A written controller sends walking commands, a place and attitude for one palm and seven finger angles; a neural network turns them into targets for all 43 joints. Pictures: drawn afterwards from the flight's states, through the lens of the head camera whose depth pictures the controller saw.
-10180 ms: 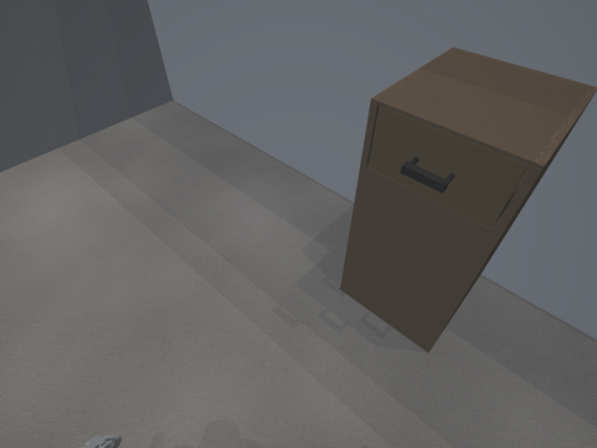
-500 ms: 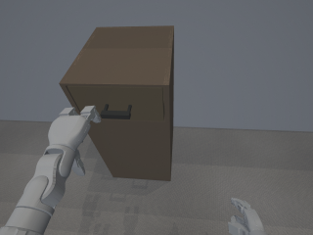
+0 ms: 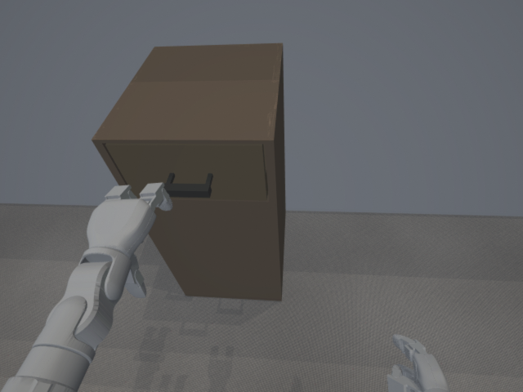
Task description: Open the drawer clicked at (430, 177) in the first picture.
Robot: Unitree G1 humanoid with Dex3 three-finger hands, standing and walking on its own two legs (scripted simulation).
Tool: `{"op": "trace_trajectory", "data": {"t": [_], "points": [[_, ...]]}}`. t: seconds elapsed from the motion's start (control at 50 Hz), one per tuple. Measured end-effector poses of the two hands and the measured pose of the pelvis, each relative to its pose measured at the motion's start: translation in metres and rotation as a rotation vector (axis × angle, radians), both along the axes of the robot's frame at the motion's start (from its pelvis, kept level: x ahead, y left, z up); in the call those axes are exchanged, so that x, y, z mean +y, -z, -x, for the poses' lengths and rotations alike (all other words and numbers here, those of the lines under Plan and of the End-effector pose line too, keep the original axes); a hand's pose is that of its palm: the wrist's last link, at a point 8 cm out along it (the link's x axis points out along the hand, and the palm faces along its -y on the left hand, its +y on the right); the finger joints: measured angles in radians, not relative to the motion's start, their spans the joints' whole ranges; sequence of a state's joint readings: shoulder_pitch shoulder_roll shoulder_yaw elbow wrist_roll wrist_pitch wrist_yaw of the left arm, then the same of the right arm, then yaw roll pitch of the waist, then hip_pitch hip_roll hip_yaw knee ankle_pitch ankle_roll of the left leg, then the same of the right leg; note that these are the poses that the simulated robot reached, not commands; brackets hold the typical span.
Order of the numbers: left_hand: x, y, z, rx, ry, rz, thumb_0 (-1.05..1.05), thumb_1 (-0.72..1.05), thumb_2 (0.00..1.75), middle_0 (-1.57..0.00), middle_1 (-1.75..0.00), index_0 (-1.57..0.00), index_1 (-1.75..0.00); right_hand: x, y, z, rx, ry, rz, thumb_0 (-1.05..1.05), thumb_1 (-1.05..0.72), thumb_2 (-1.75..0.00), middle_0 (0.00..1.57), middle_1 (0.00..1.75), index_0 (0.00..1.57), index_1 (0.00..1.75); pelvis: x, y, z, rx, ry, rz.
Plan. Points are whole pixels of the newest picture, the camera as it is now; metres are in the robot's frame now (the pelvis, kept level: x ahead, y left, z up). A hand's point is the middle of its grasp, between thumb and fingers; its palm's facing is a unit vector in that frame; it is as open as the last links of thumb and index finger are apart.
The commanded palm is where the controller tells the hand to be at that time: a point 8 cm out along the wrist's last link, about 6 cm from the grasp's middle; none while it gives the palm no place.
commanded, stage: move the hooked fingers above the handle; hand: left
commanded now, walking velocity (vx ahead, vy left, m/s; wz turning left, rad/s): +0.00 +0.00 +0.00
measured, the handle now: (188, 183) +0.54 +0.25 -0.05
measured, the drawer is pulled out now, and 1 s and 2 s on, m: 0.00 0.00 0.00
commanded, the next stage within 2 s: none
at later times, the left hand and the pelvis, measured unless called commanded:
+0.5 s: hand (160, 217) +0.38 +0.23 +0.04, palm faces -0.06 -0.06 -1.00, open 13.8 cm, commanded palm +0.37 +0.24 +0.10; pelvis +0.00 -0.01 -0.01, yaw +0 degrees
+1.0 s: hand (175, 194) +0.44 +0.23 +0.02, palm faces -0.05 -0.05 -1.00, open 13.8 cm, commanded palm +0.43 +0.24 +0.08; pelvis +0.01 +0.01 -0.01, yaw -1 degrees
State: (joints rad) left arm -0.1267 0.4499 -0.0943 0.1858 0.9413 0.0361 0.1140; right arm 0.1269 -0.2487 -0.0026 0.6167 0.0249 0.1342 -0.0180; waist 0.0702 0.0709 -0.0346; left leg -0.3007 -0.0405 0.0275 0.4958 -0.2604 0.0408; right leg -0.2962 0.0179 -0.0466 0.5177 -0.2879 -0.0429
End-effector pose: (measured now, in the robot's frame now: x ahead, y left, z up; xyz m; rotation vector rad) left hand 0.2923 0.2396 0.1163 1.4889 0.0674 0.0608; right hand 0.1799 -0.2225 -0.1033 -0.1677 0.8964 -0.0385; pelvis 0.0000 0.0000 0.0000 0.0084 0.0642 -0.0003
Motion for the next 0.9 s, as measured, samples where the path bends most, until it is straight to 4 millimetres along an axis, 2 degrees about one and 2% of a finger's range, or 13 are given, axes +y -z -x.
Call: {"op": "trace_trajectory", "data": {"t": [0.18, 0.36, 0.48, 0.6, 0.72, 0.8, 0.9], "points": [[-0.003, 0.001, -0.025, -0.014, 0.026, -0.021, 0.00, -0.49, 0.30, -0.32, -1.20, -0.32, -1.20, -0.014, 0.003, 0.011, 0.017, 0.031, 0.024, 0.01, -0.90, -0.90, 0.20, 0.30, 0.20, 0.30, -0.008, 0.002, 0.002, 0.022, 0.000, -0.001], [0.011, 0.013, -0.048, 0.054, -0.020, -0.028, 0.00, -0.49, 0.30, -0.31, -1.20, -0.32, -1.20, -0.036, 0.013, 0.041, 0.107, 0.095, 0.059, 0.01, -0.90, -0.90, 0.20, 0.30, 0.20, 0.30, -0.010, 0.005, -0.001, 0.058, 0.005, 0.001], [-0.002, 0.023, -0.064, 0.067, 0.060, -0.022, 0.00, -0.49, 0.30, -0.32, -1.20, -0.32, -1.20, -0.045, 0.020, 0.061, 0.171, 0.128, 0.089, 0.01, -0.90, -0.90, 0.20, 0.30, 0.20, 0.30, -0.007, 0.007, -0.003, 0.084, 0.001, 0.004], [-0.010, 0.020, -0.087, 0.000, 0.088, -0.027, 0.00, -0.49, 0.30, -0.32, -1.20, -0.32, -1.20, -0.043, 0.027, 0.078, 0.215, 0.166, 0.082, 0.01, -0.90, -0.90, 0.20, 0.30, 0.20, 0.30, -0.003, 0.010, -0.005, 0.115, 0.009, 0.004], [0.000, 0.027, -0.107, 0.029, 0.008, -0.052, 0.00, -0.49, 0.31, -0.31, -1.20, -0.32, -1.20, -0.037, 0.031, 0.091, 0.249, 0.191, 0.060, 0.01, -0.90, -0.90, 0.20, 0.30, 0.20, 0.30, 0.000, 0.011, -0.006, 0.139, 0.020, 0.003], [0.003, 0.033, -0.115, 0.077, -0.001, -0.053, 0.00, -0.49, 0.31, -0.31, -1.20, -0.32, -1.20, -0.035, 0.031, 0.099, 0.272, 0.204, 0.063, 0.01, -0.90, -0.90, 0.20, 0.30, 0.20, 0.30, 0.002, 0.011, -0.008, 0.148, 0.022, 0.006], [-0.005, 0.036, -0.122, 0.080, 0.065, -0.032, 0.00, -0.49, 0.31, -0.31, -1.20, -0.32, -1.20, -0.035, 0.030, 0.108, 0.299, 0.213, 0.085, 0.01, -0.90, -0.90, 0.20, 0.30, 0.20, 0.30, 0.005, 0.012, -0.009, 0.155, 0.017, 0.011]]}}
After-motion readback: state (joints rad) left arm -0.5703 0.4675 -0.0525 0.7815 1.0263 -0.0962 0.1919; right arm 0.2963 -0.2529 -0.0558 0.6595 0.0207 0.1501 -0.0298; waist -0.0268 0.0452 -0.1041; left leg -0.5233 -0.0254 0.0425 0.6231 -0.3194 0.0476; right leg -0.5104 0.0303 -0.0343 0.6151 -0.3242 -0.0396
